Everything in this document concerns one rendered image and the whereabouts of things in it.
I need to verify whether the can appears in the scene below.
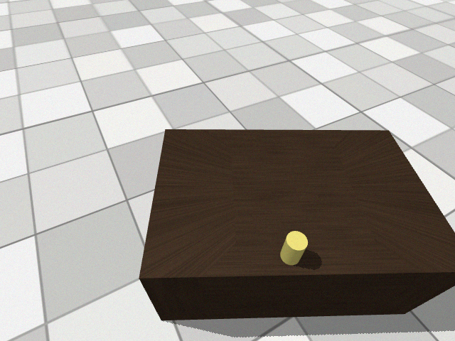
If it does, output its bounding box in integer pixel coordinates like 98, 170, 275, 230
280, 231, 308, 265

